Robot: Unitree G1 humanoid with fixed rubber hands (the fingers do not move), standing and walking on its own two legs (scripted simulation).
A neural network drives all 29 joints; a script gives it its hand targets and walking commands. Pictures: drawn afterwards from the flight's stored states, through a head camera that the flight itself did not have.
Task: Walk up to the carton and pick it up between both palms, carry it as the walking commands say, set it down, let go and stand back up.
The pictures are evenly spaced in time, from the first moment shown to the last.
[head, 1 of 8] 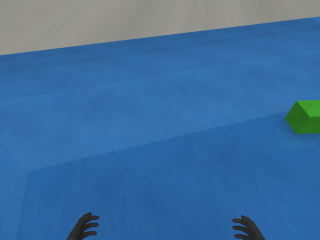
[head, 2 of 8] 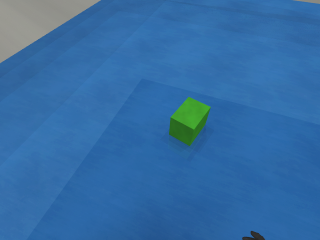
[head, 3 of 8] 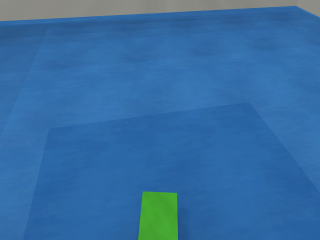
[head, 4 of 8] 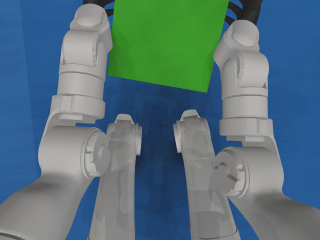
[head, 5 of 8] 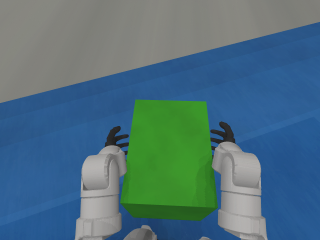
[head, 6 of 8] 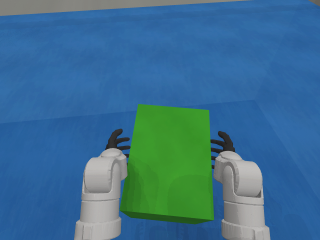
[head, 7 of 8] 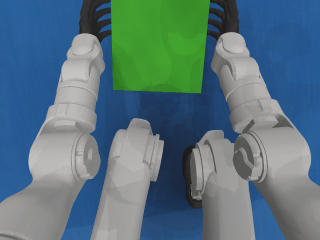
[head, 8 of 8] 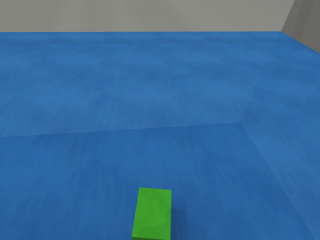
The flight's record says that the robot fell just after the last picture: no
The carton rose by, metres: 0.69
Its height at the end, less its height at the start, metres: +0.00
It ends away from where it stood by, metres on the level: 0.64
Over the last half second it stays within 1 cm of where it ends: yes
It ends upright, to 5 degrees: yes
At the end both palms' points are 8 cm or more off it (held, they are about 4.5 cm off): yes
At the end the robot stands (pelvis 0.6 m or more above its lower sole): yes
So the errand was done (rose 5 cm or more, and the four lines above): yes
